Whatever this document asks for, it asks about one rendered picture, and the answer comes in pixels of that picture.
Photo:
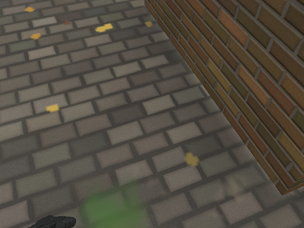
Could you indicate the robot left hand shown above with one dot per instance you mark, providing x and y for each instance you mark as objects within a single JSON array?
[{"x": 54, "y": 222}]

